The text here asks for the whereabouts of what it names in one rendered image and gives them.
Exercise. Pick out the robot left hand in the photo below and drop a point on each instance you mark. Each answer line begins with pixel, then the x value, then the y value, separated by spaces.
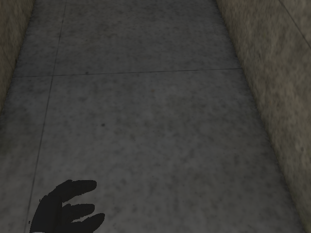
pixel 51 217

